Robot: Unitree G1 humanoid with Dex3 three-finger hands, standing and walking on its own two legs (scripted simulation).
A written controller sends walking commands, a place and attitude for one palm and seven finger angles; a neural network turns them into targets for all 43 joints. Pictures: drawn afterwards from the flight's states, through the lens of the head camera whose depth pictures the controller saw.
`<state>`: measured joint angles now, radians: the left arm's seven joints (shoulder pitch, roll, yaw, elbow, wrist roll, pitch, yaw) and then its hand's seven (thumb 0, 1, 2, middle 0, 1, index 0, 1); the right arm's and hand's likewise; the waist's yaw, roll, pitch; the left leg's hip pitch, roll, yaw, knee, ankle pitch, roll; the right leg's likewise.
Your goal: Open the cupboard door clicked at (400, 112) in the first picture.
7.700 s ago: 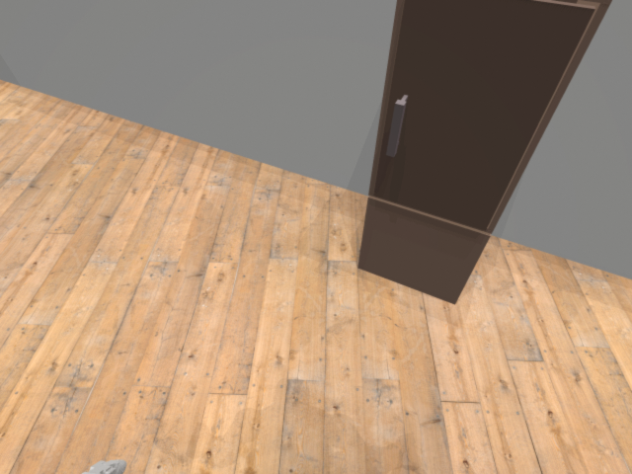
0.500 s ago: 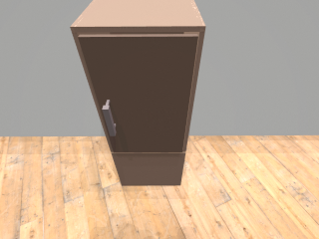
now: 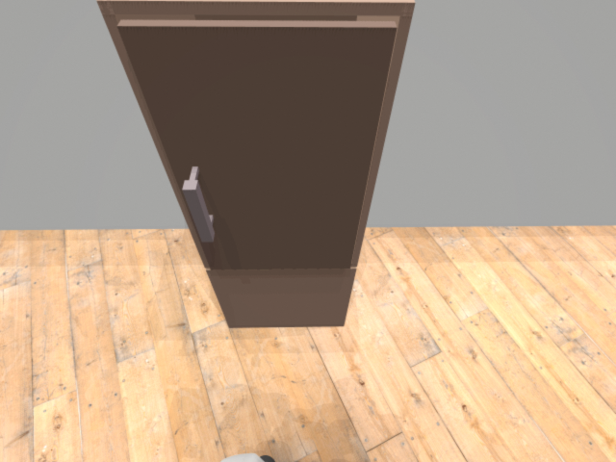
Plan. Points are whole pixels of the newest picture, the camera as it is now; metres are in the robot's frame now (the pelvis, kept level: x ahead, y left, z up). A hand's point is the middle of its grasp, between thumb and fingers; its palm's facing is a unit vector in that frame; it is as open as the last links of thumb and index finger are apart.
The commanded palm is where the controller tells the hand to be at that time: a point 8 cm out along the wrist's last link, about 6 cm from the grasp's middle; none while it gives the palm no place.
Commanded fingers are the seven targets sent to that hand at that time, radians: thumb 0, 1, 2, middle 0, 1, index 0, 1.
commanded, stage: come to a stop and stand still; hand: left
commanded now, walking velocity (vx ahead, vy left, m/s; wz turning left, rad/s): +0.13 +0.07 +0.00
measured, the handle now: (201, 205) +0.54 +0.24 -0.06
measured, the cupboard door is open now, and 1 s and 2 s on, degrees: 0 0 0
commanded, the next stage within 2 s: look again from close up in 0.74 s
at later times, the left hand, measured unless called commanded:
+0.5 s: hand out of the picture -0.02 +0.17 -0.18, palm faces +0.09 -0.98 -0.17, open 7.3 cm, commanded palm none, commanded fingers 0.00 0.90 0.90 -0.20 -0.30 -0.20 -0.30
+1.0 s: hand out of the picture -0.04 +0.18 -0.17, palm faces +0.03 -0.98 -0.19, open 7.4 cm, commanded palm none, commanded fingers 0.00 0.90 0.90 -0.20 -0.30 -0.20 -0.30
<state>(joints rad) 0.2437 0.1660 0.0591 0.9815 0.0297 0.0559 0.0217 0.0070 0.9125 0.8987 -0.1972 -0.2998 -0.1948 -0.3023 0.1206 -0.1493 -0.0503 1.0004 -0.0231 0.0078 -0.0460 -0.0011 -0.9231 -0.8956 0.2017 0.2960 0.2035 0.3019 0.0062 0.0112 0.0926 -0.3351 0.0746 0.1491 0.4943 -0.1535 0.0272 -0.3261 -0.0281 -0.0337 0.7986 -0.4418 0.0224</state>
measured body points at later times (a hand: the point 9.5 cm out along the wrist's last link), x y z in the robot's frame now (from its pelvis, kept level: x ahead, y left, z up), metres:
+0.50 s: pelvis -0.01 +0.00 +0.00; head -0.01 +0.01 +0.45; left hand -0.02 +0.22 -0.16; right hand +0.00 -0.23 -0.15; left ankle -0.01 +0.10 -0.74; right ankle -0.02 -0.14 -0.73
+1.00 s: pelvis -0.02 +0.02 +0.00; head -0.01 +0.01 +0.45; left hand -0.04 +0.23 -0.16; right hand -0.01 -0.21 -0.16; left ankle -0.01 +0.10 -0.73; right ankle -0.02 -0.14 -0.73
